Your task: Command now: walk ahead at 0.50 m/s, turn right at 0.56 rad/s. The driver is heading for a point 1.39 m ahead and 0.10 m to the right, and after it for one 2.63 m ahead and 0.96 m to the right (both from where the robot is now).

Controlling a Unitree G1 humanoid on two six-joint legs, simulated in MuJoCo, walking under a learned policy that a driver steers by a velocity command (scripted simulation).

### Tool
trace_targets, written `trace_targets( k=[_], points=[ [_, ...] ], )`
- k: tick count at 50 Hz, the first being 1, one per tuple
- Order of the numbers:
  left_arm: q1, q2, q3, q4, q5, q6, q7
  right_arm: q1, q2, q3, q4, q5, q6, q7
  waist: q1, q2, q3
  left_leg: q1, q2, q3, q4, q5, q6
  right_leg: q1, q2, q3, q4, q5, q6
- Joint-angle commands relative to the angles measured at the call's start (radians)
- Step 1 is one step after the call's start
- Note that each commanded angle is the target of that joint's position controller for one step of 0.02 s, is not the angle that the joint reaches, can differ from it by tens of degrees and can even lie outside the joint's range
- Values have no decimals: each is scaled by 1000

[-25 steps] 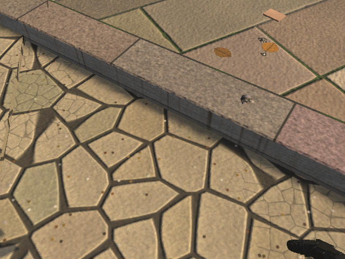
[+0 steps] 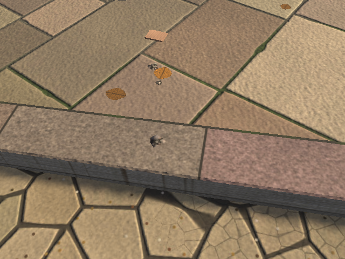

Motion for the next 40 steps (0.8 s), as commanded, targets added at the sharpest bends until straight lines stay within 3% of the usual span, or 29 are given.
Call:
trace_targets(
  k=[1,2,3,4,5,6,7,11,15,17,20,23,24,25,26,27,28,29,30,31,32,33,35,37,38,39,40],
  points=[
    [403,300,117,46,-11,7,31,-49,-104,-7,-99,-36,-1,-6,207,-150,-200,-400,94,-22,679,474,69,629,-64,236,-79,12,-130],
    [334,364,115,10,-11,-10,25,3,-7,25,-156,-38,-37,5,94,-322,-337,-770,-115,-222,969,-171,26,879,-252,829,-287,-285,-323],
    [339,263,83,-10,-5,-29,13,-116,-109,8,-162,5,-72,18,171,-141,-330,-879,-72,-374,1023,-134,57,873,-269,849,-383,-325,-279],
    [309,221,70,-6,3,-46,11,-175,-124,5,-181,30,-92,24,159,-102,-212,-931,-32,-362,982,-40,88,782,-244,715,-370,-248,-237],
    [245,193,60,-14,3,-53,12,-172,-108,8,-169,10,-99,15,112,-13,-144,-875,14,-368,893,40,98,639,-202,595,-356,-122,-204],
    [179,156,48,-29,5,-54,17,-159,-122,-1,-154,-17,-94,8,74,-7,-115,-792,46,-375,803,90,93,522,-166,498,-358,-16,-181],
    [146,141,41,-45,15,-53,23,-144,-124,-5,-150,-24,-81,10,47,-29,-102,-725,60,-379,764,121,88,447,-143,457,-379,46,-175],
    [177,180,48,-40,5,-63,48,-196,-87,1,-171,-41,-46,8,42,-13,-64,-705,27,-352,563,254,27,358,-100,349,-421,208,-177],
    [208,172,43,-22,5,-60,64,-313,-50,18,-202,-31,-51,16,92,-58,-31,-648,-20,-332,259,502,6,325,-44,258,-425,127,-119],
    [250,168,41,5,7,-61,63,-367,-45,26,-219,-23,-57,26,122,-68,-16,-607,-34,-321,187,576,13,326,-56,260,-427,95,-107],
    [290,164,39,37,5,-59,61,-407,-72,24,-240,-18,-68,39,140,-73,7,-652,-34,-333,123,544,48,435,-104,301,-373,117,-103],
    [279,169,40,46,11,-48,70,-377,-95,20,-246,-25,-81,43,114,-94,-3,-632,-49,-322,86,429,98,536,-146,337,-294,287,-83],
    [265,173,40,45,11,-44,71,-324,-111,13,-235,-26,-85,42,85,-106,-29,-567,-67,-301,70,395,119,553,-138,331,-240,414,-71],
    [249,163,34,40,12,-39,70,-217,-135,-1,-203,-30,-89,37,31,-101,-95,-424,-90,-272,37,423,148,552,-94,300,-128,562,-52],
    [237,137,18,24,22,-39,69,-71,-174,-13,-177,-42,-91,33,-35,-74,-223,-174,-1,-350,88,491,202,451,-48,266,68,511,-23],
    [341,79,-2,14,22,-51,65,69,-252,-34,-157,-53,-86,31,-27,130,-374,213,212,-691,98,457,336,118,85,196,410,152,48],
    [376,71,-9,25,2,-62,61,128,-211,-29,-112,-29,-75,41,-27,317,-408,321,319,-1012,-51,269,413,-116,165,207,625,-434,80],
    [304,153,7,21,-18,-66,56,67,-147,-9,-127,-8,-71,43,-37,184,-263,213,290,-951,-87,82,365,-213,99,258,700,-395,70],
    [209,163,8,-2,-15,-68,54,-10,-112,4,-148,-15,-63,39,-26,104,-159,71,252,-815,-109,76,326,-220,47,213,686,-311,64],
    [145,152,7,-19,4,-69,54,-62,-92,14,-154,-25,-58,38,-2,53,-75,-72,210,-719,-147,169,314,-200,7,173,624,-250,66],
    [138,143,12,-22,18,-66,56,-87,-72,23,-158,-32,-61,36,25,59,-57,-150,181,-659,-170,267,302,-150,-25,170,560,-207,67],
    [159,121,8,-18,19,-61,57,-93,-74,25,-155,-36,-63,35,45,81,-57,-199,158,-613,-190,344,298,-99,-37,161,529,-184,72],
    [185,82,-2,-9,20,-54,59,-78,-92,22,-142,-30,-70,32,60,100,-68,-237,138,-527,-211,492,312,-70,-42,133,472,-160,91],
    [131,65,-10,-31,27,-54,61,-59,-120,14,-131,-22,-69,25,53,88,-58,-241,134,-472,-230,574,322,-96,-49,112,371,-100,115],
    [106,50,-16,-35,28,-51,60,-51,-119,14,-132,-26,-62,23,47,81,-59,-231,129,-447,-218,630,315,-96,-44,100,313,-62,126],
    [170,10,-30,4,28,-36,55,-25,-100,21,-117,-35,-41,23,53,114,-107,-220,115,-409,-186,680,313,-42,-14,44,383,-77,140],
    [164,16,-30,6,23,-29,50,-8,-101,21,-116,-29,-31,23,45,113,-94,-236,108,-390,-185,661,311,-45,-21,40,378,-50,142]
  ],
)
Keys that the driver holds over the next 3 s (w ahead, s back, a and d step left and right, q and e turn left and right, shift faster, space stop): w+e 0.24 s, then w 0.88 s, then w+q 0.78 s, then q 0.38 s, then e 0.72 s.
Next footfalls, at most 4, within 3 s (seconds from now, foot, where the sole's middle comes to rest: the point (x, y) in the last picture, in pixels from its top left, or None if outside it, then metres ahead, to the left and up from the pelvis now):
0.52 left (168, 252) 0.49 0.05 -0.76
0.90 right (241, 230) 0.55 -0.23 -0.76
1.40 left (216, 135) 0.92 -0.18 -0.62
1.82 right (256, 85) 1.20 -0.41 -0.62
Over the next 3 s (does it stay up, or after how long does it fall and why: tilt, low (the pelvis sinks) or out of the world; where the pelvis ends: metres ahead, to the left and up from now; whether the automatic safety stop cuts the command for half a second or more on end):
stays up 1.28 -0.30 0.16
